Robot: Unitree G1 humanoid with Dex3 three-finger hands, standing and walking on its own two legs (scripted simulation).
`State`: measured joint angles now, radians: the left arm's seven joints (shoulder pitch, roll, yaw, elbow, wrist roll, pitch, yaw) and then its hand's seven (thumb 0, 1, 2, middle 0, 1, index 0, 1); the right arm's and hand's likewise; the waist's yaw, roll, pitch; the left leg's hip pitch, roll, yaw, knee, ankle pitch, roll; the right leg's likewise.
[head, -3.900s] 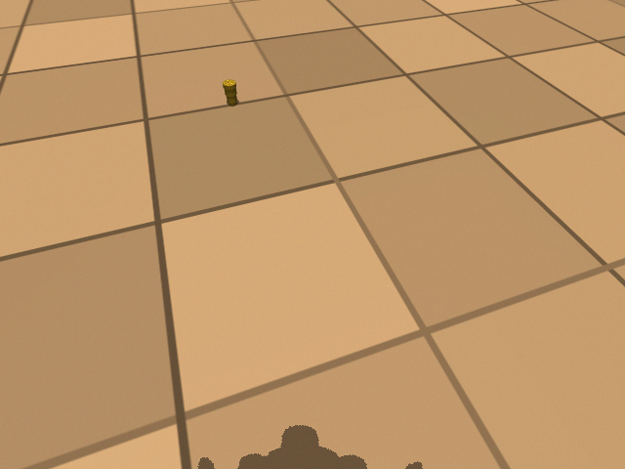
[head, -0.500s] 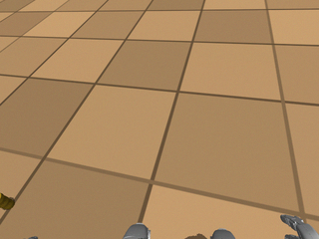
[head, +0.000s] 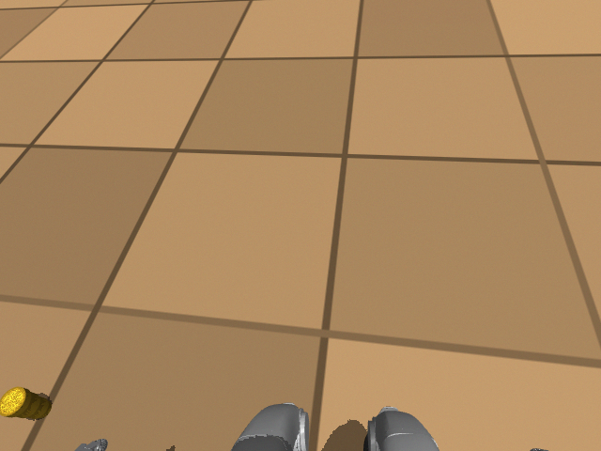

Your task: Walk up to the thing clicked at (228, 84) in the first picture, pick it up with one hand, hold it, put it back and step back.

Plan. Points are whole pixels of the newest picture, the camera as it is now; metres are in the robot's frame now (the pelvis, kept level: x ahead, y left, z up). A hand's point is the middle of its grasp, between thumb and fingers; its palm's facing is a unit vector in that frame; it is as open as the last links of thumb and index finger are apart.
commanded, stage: walk up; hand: left
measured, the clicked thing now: (28, 405) +0.33 +0.92 -0.67
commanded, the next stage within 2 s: none
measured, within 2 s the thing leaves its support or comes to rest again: neither
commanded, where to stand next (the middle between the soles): -0.11 +0.79 m, yaw -16 degrees
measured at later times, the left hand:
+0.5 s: hand out of the picture +0.06 +0.55 -0.12, palm faces -0.14 -0.84 -0.53, open 7.4 cm
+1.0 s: hand out of the picture +0.03 +0.82 -0.12, palm faces -0.12 -0.76 -0.64, open 7.4 cm
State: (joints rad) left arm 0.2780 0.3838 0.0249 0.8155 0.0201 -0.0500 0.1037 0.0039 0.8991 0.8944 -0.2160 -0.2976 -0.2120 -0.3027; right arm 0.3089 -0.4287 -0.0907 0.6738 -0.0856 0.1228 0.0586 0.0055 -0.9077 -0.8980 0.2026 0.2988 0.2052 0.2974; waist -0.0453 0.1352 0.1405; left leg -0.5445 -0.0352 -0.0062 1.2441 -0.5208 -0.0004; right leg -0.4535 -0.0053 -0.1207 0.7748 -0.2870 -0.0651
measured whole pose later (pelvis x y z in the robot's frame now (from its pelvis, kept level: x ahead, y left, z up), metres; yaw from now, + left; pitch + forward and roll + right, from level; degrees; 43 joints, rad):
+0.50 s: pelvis -0.03 +0.25 +0.01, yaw -4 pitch +0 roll -1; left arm 0.28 0.46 0.05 0.89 -0.01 -0.02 0.10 0.01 0.91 0.90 -0.21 -0.30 -0.20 -0.30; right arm 0.33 -0.41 -0.08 0.68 -0.08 0.08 0.06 0.00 -0.90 -0.90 0.21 0.30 0.21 0.30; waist -0.08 0.03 0.14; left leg -0.38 -0.02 0.07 0.77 -0.38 0.08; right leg -0.62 0.05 -0.01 1.10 -0.46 -0.03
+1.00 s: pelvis -0.10 +0.49 -0.03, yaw -7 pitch -3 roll +1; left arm 0.24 0.53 0.09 0.80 0.05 -0.04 0.10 0.00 0.90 0.89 -0.22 -0.30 -0.21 -0.30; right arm 0.20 -0.49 -0.14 0.66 -0.07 0.10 0.08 0.00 -0.91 -0.90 0.20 0.30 0.20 0.30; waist 0.01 0.03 0.17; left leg -0.41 0.06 -0.04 0.99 -0.56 -0.07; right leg -0.59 -0.22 0.17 0.86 -0.27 -0.02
